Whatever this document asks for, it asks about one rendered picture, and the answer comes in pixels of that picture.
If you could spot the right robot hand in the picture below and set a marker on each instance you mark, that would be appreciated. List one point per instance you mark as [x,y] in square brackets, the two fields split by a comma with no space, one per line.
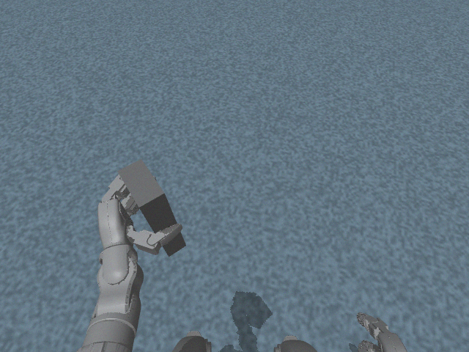
[387,341]

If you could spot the carton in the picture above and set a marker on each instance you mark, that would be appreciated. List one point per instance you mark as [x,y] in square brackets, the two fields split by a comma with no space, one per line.
[152,202]

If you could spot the left robot hand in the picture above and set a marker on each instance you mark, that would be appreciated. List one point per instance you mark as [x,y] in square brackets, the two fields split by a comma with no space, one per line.
[116,227]

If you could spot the left robot arm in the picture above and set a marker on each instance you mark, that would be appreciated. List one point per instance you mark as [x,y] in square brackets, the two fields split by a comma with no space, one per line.
[114,322]

